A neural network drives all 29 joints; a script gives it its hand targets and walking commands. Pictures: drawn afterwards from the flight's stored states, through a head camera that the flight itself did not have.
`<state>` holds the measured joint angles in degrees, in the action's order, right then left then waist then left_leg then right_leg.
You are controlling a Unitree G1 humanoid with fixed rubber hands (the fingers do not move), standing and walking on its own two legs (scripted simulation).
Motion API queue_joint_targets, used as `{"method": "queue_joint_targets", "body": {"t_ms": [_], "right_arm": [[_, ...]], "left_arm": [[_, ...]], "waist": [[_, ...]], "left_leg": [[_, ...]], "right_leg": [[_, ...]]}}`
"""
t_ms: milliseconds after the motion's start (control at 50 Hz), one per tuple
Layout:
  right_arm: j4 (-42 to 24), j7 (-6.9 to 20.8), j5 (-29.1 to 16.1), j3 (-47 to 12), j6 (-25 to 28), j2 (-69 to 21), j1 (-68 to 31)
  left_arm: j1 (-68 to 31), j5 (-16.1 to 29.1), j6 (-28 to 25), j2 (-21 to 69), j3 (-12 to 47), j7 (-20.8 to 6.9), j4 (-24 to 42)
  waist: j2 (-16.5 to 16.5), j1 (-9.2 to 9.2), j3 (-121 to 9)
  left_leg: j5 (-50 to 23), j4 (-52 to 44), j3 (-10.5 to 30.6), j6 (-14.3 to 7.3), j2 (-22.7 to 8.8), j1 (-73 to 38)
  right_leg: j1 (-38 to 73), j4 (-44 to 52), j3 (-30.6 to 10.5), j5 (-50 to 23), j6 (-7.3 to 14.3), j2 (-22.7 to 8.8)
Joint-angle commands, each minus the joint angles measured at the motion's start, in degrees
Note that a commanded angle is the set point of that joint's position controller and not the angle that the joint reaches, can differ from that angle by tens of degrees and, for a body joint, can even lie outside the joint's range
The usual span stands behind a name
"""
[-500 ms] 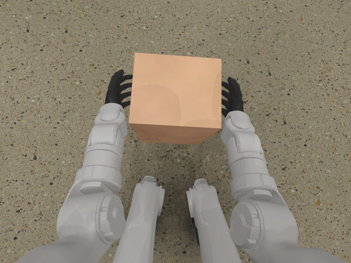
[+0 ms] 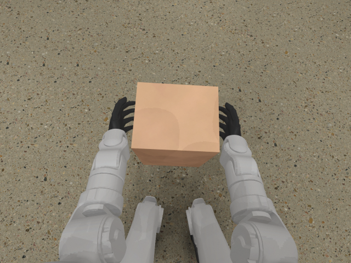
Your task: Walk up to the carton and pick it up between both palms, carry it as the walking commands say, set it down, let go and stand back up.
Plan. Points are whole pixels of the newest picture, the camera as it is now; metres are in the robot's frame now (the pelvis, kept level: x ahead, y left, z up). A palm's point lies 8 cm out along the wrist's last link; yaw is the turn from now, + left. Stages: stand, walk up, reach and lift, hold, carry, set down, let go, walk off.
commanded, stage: reach and lift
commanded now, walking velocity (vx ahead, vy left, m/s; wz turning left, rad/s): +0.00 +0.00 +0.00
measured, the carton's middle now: (174, 132) +0.43 +0.01 -0.13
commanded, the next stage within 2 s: none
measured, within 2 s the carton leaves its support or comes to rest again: neither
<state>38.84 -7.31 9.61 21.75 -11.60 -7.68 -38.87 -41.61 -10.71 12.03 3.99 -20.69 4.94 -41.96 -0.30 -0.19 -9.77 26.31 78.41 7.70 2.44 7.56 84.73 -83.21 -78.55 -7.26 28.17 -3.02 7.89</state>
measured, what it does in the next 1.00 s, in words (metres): rises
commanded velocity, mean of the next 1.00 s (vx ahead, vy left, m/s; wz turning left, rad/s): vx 0.00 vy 0.00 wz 0.00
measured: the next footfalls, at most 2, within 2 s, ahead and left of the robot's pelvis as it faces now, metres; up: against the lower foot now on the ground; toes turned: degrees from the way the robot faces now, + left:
none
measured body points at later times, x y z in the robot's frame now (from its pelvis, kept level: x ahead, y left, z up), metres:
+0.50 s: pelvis +0.02 +0.00 +0.06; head +0.17 +0.01 +0.49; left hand +0.41 +0.14 +0.00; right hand +0.40 -0.13 +0.00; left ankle +0.08 +0.12 -0.58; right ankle +0.07 -0.13 -0.58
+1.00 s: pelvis +0.04 +0.00 +0.12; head +0.14 +0.01 +0.56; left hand +0.39 +0.14 +0.07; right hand +0.38 -0.13 +0.07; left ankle +0.08 +0.12 -0.58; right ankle +0.07 -0.13 -0.58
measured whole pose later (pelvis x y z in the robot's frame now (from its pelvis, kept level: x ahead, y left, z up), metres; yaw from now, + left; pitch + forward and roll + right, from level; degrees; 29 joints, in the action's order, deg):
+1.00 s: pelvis +0.04 +0.00 +0.12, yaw -1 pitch +17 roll +0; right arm 33.2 -4.8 13.3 20.7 -13.5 -11.5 -24.0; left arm -26.3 -13.8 14.1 9.0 -19.5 3.9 -35.3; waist -0.6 -0.3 -5.0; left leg 16.7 44.0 8.3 0.8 4.8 44.5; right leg -43.3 -43.8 -10.1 17.7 -1.7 5.6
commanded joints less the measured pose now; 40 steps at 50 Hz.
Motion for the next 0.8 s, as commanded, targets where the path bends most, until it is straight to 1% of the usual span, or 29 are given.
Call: {"method": "queue_joint_targets", "body": {"t_ms": [0,320,780], "right_arm": [[0.1,11.4,-4.5,-32.1,1.7,-57.6,-34.1],[-1.2,12.0,-4.0,-33.5,2.3,-57.9,-26.7],[-2.1,14.1,-1.5,-33.1,0.6,-58.8,-17.9]], "left_arm": [[-29.3,4.9,-1.6,60.3,30.4,-11.7,-1.1],[-22.2,4.4,-2.3,60.8,32.1,-12.0,0.2],[-13.8,2.2,-0.3,61.9,32.3,-13.5,2.6]], "waist": [[1.2,-0.17,-44.4],[1.1,-0.07,-39.4],[0.8,-0.29,-29.9]], "left_leg": [[-15.1,-10.0,-6.3,-0.4,1.9,-31.1],[-17.7,-18.5,-4.7,-0.8,1.0,-39.8],[-23.8,-33.3,-3.4,-1.1,-1.0,-55.3]], "right_leg": [[22.9,10.5,6.0,-13.4,1.1,2.1],[32.3,19.0,4.3,-16.6,1.4,1.1],[47.3,34.2,2.2,-23.6,1.7,-0.3]]}}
